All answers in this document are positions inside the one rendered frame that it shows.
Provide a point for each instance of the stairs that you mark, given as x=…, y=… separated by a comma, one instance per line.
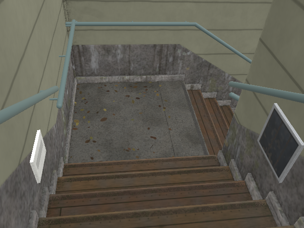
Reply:
x=173, y=192
x=214, y=120

